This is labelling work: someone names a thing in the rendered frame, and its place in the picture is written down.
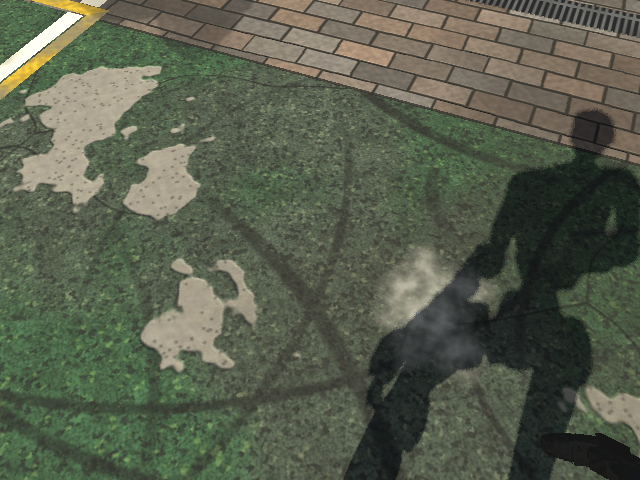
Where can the robot right hand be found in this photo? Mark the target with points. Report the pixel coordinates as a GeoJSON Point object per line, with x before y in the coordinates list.
{"type": "Point", "coordinates": [602, 454]}

